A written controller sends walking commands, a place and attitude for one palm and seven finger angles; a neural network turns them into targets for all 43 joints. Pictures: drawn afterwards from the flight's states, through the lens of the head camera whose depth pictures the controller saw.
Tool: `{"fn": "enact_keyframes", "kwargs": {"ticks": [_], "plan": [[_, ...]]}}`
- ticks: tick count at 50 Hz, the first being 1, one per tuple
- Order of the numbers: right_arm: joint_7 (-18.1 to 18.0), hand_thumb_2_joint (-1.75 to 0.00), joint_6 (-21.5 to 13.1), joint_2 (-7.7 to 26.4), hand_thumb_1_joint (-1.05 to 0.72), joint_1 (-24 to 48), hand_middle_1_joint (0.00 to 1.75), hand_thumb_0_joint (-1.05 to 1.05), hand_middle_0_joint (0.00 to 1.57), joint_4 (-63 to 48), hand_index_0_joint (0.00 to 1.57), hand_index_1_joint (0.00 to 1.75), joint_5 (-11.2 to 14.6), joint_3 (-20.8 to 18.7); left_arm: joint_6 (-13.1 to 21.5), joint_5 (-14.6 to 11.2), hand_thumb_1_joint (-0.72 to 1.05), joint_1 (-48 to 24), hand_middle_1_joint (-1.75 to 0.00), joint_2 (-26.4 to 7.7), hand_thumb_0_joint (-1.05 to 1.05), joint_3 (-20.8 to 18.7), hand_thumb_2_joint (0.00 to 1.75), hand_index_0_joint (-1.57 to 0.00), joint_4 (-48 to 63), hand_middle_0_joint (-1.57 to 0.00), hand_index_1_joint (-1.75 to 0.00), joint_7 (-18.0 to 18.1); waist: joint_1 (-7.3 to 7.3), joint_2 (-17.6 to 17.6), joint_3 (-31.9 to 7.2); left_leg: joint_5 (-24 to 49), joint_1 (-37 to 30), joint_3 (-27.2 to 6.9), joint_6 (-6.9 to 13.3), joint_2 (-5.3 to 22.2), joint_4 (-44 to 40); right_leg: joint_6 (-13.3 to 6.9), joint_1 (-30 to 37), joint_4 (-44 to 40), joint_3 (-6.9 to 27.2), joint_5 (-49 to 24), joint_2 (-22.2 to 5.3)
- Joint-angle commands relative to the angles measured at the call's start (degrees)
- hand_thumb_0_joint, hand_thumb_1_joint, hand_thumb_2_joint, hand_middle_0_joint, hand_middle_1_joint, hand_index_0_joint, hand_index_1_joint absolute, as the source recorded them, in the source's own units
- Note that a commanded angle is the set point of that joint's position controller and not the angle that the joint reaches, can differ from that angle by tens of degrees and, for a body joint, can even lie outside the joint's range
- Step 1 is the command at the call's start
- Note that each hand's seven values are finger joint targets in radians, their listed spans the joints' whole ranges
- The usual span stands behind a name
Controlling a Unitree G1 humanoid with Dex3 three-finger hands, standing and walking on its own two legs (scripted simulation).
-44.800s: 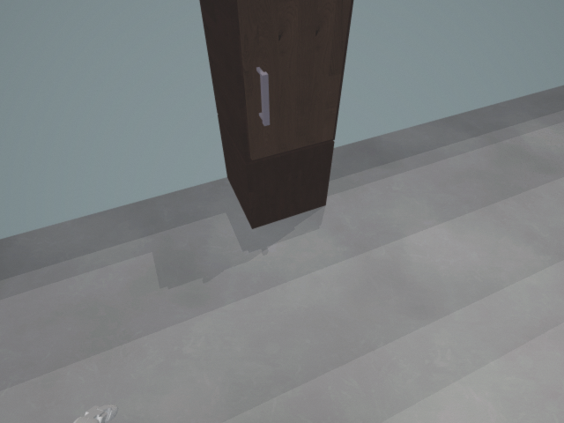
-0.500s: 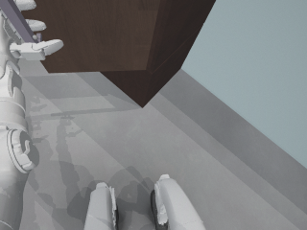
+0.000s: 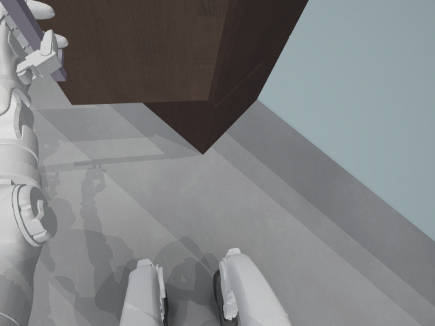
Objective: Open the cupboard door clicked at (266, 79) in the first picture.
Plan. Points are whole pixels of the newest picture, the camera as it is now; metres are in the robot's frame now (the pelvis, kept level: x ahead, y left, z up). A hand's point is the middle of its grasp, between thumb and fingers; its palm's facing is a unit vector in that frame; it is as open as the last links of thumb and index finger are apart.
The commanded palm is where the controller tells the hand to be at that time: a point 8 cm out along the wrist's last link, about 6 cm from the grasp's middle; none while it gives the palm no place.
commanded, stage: pull the door open along its arc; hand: left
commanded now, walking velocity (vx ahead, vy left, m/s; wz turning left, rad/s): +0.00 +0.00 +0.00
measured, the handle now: (39, 30) +0.61 +0.24 +0.05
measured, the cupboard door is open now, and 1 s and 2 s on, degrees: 48 92 98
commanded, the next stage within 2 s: open thumb and fingers to let go in 1.06 s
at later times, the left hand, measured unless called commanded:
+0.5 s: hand (68, 104) +0.47 +0.18 +0.06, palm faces +0.07 -1.00 +0.05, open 5.8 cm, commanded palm +0.42 +0.23 +0.05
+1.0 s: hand (150, 166) +0.36 +0.07 +0.06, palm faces +0.42 -0.91 +0.01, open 5.9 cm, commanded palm +0.30 +0.10 +0.05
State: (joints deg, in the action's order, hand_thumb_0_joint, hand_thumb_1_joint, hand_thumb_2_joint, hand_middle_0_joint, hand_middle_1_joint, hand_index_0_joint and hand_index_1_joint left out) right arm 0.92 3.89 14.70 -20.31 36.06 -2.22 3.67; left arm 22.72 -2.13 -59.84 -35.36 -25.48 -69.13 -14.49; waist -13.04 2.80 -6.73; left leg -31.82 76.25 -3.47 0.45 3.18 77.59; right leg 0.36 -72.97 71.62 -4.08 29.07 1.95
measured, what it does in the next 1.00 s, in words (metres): stands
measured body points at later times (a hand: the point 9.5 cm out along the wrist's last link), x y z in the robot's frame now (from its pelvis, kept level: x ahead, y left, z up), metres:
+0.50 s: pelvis +0.02 +0.00 +0.03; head +0.15 +0.02 +0.45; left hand +0.46 +0.24 +0.06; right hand +0.08 -0.26 -0.09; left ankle +0.02 +0.11 -0.61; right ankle +0.04 -0.13 -0.61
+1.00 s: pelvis +0.02 -0.03 +0.04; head +0.11 -0.02 +0.48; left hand +0.34 +0.12 +0.06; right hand +0.16 -0.24 -0.09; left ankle +0.02 +0.11 -0.61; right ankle +0.04 -0.13 -0.61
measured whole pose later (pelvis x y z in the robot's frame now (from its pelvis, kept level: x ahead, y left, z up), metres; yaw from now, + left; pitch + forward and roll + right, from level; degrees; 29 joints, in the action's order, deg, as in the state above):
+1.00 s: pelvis +0.02 -0.03 +0.04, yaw +4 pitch +20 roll -1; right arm 3.6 1.6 9.7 -13.0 34.8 -5.1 -1.4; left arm 27.1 6.0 -9.4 5.8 4.7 -27.6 32.9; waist -2.1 1.2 -10.3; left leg -30.4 57.6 -2.3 -1.7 1.5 67.6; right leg -1.7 -56.6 66.8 -3.1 30.6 0.2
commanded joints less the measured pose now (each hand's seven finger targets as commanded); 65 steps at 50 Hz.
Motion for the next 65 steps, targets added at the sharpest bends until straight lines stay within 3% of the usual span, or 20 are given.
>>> {"fn": "enact_keyframes", "kwargs": {"ticks": [1,10,14,17,19,21,22,24,27,31,35,40,45,46,49,53,55,58,59,65], "plan": [[-0.8,-0.9,-0.1,11.9,-0.9,-12.3,0.3,0.0,0.2,-1.6,0.2,0.3,-0.2,-3.7,4.3,-0.5,0.9,-23.3,-1.35,-15.9,0.0,-2.2,0.9,-0.4,12.0,-0.4,-1.35,-0.5,-0.08,11.4,-33.9,24.9,-29.0,-2.1,1.1,-0.8,-7.8,-1.9,12.8,-7.1,1.0,-16.1,1.4],[-0.3,-0.9,0.0,11.3,-0.9,-10.6,0.3,0.0,0.2,-4.2,0.2,0.3,0.9,-4.6,3.8,-3.7,0.9,-8.0,-1.35,-12.1,0.0,-2.7,0.9,-0.4,17.9,-0.4,-1.35,-2.4,3.74,8.4,-36.5,27.4,-29.5,-0.5,1.1,-1.2,-9.5,-1.8,19.6,-7.6,1.5,-21.4,1.3],[0.1,-0.9,-0.1,10.5,-0.9,-9.0,0.3,0.0,0.2,-5.6,0.2,0.3,1.7,-5.3,3.2,-5.9,0.9,2.0,-1.35,-7.0,0.0,-1.1,0.9,-0.4,22.8,-0.4,-1.35,-2.4,5.15,4.1,-34.7,27.0,-28.1,0.8,1.3,-1.7,-11.2,-1.3,24.3,-9.2,1.6,-24.0,1.2],[0.4,-0.9,-0.4,10.1,-0.9,-7.6,0.3,0.0,0.2,-6.6,0.2,0.3,2.2,-5.8,3.6,-6.8,0.9,8.4,-1.35,-3.7,0.0,0.6,0.9,-0.4,28.2,-0.4,-1.35,-1.7,6.53,4.5,-33.6,27.7,-29.5,1.2,0.9,-1.9,-12.5,-1.4,25.0,-9.4,1.4,-24.5,1.0],[0.6,-0.9,-0.6,9.7,-0.9,-6.3,0.3,0.0,0.2,-7.1,0.2,0.3,2.5,-6.0,3.4,-7.7,0.9,13.1,-1.35,0.0,0.0,2.5,0.9,-0.4,29.1,-0.4,-1.35,-1.1,6.54,2.3,-30.1,25.2,-28.3,1.9,0.9,-2.1,-13.2,-1.3,25.0,-10.5,1.4,-23.2,1.0],[0.5,-0.9,-0.9,9.4,-0.9,-5.4,0.3,0.0,0.2,-7.4,0.2,0.3,2.6,-6.3,4.0,-8.1,0.9,15.8,-1.35,2.5,0.0,3.5,0.9,-0.4,30.6,-0.4,-1.35,-0.1,6.7,1.0,-28.3,23.7,-27.5,2.2,0.8,-2.3,-13.8,-1.3,25.4,-10.6,1.4,-22.5,0.8],[0.2,-0.9,-1.4,8.3,-0.9,-4.2,0.3,0.0,0.2,-8.1,0.2,0.3,1.9,-6.2,3.9,-11.4,0.9,16.0,-1.35,3.7,0.0,-3.8,0.9,-0.4,31.8,-0.4,-1.35,8.1,10.26,0.7,-26.1,23.0,-25.5,2.3,0.3,-2.5,-14.7,-1.1,25.6,-10.5,0.8,-21.0,0.4],[1.0,-0.9,-2.1,7.5,-0.9,-3.1,0.3,0.0,0.2,-7.8,0.2,0.3,1.6,-6.4,4.2,-9.7,0.9,18.9,-1.35,12.4,0.0,2.5,0.9,-0.4,34.1,-0.4,-1.35,15.1,8.82,2.2,-25.2,22.2,-27.9,2.1,-0.7,-2.2,-15.6,-1.2,22.8,-10.5,0.2,-18.6,0.4],[1.8,-0.9,-2.3,6.9,-0.9,-2.4,0.3,0.0,0.2,-8.0,0.2,0.3,0.3,-6.6,5.6,-6.8,0.9,22.8,-1.35,17.4,0.0,4.9,0.9,-0.4,37.9,-0.4,-1.35,24.0,9.43,1.7,-25.9,24.6,-29.4,2.4,-1.3,-2.1,-15.6,-1.4,23.1,-9.7,0.1,-19.9,0.3],[2.9,-0.9,-1.8,5.8,-0.9,-1.2,0.3,0.0,0.2,-8.5,0.2,0.3,-1.6,-7.0,6.9,0.6,0.9,26.0,-1.35,24.3,0.0,10.7,0.9,-0.4,43.0,-0.4,-1.35,35.9,10.09,1.7,-27.7,28.1,-31.2,2.7,-1.6,-2.1,-15.1,-1.8,23.9,-8.6,0.1,-22.1,0.0],[3.1,-0.9,-1.9,5.1,-0.9,0.7,0.3,0.0,0.2,-8.7,0.2,0.3,-2.6,-7.6,6.9,5.5,0.9,27.9,-1.35,31.3,0.0,17.5,0.9,-0.4,45.2,-0.4,-1.35,43.7,8.9,-3.6,-27.2,23.6,-29.2,2.9,-0.9,-2.5,-15.2,-1.8,26.7,-10.0,0.4,-21.7,0.0],[2.5,-0.9,-2.6,4.0,-0.9,2.8,0.3,0.0,0.2,-8.2,0.2,0.3,-2.9,-7.9,7.9,9.0,0.9,30.8,-1.35,36.6,0.0,25.5,0.9,-0.4,49.2,-0.4,-1.35,45.7,8.71,-5.1,-27.3,21.2,-30.1,3.2,-0.6,-2.9,-16.1,-1.9,29.5,-11.6,0.8,-22.3,-0.4],[2.1,-0.9,-4.0,2.6,-0.9,5.9,0.3,0.0,0.2,-8.1,0.2,0.3,-2.9,-7.8,8.6,9.1,0.9,36.7,-1.35,41.8,0.0,31.2,0.9,-0.4,52.3,-0.4,-1.35,47.0,9.31,-5.2,-25.1,18.9,-30.3,3.6,-0.4,-3.4,-16.9,-2.0,31.0,-13.5,1.1,-20.9,-0.8],[2.2,-0.9,-4.2,2.1,-0.9,6.5,0.3,0.0,0.2,-8.0,0.2,0.3,-2.9,-7.6,8.7,9.4,0.9,39.2,-1.35,43.5,0.0,32.9,0.9,-0.4,53.2,-0.4,-1.35,47.2,10.18,-3.2,-25.2,19.3,-31.0,3.8,-0.6,-3.5,-17.3,-2.2,31.3,-13.4,1.0,-21.0,-1.0],[2.3,-0.9,-5.3,1.3,-0.9,8.0,0.3,0.0,0.2,-8.1,0.2,0.3,-3.1,-7.3,8.4,10.4,0.9,42.9,-1.35,46.5,0.0,36.4,0.9,-0.4,54.4,-0.4,-1.35,47.8,10.07,-4.9,-23.3,18.6,-30.5,3.8,-0.5,-3.7,-17.2,-2.3,31.3,-13.9,1.0,-20.7,-1.2],[2.0,-0.9,-6.8,0.2,-0.9,9.7,0.3,0.0,0.2,-8.7,0.2,0.3,-3.5,-6.8,7.7,12.2,0.9,49.4,-1.35,47.6,0.0,38.2,0.9,-0.4,57.0,-0.4,-1.35,48.5,11.37,-5.6,-22.8,18.7,-29.8,3.9,-0.5,-4.0,-17.0,-2.5,32.4,-13.9,1.5,-21.6,-1.7],[1.4,-0.9,-7.3,0.3,-0.9,10.5,0.3,0.0,0.2,-8.2,0.2,0.3,-3.6,-6.6,7.5,13.5,0.9,45.5,-1.35,45.9,0.0,36.9,0.9,-0.4,56.5,-0.4,-1.35,49.7,10.67,-6.9,-20.4,16.1,-27.7,3.3,-0.4,-4.1,-16.3,-2.4,30.9,-14.3,2.3,-18.4,-2.0],[0.4,-0.9,-7.7,0.1,-0.9,12.3,0.3,0.0,0.2,-6.3,0.2,0.3,-3.8,-6.0,7.3,12.6,0.9,35.9,-1.35,44.2,0.0,34.3,0.9,-0.4,53.4,-0.4,-1.35,51.7,9.22,-6.6,-17.8,11.3,-25.4,3.1,-0.3,-4.5,-15.0,-1.8,27.9,-15.9,4.0,-12.3,-2.8],[0.0,-0.9,-7.8,-0.1,-0.9,12.6,0.3,0.0,0.2,-6.0,0.2,0.3,-3.9,-6.0,7.4,12.1,0.83,36.0,-1.34,43.9,0.0,32.9,0.87,-0.4,51.9,-0.4,-1.34,52.1,9.69,-7.3,-17.5,9.9,-24.6,3.1,-0.3,-4.7,-14.9,-1.7,28.2,-16.5,4.6,-9.7,-3.0],[-0.5,-0.9,-8.1,-0.1,-0.9,12.1,0.3,0.0,0.2,-6.5,0.2,0.3,-4.1,-6.5,7.9,11.2,0.41,37.2,-1.3,43.8,0.0,33.0,0.69,-0.36,52.2,-0.36,-1.3,51.0,10.44,-8.3,-24.8,12.2,-24.4,3.7,-0.3,-4.9,-13.8,-1.0,33.3,-16.0,6.5,-15.4,-3.7]]}}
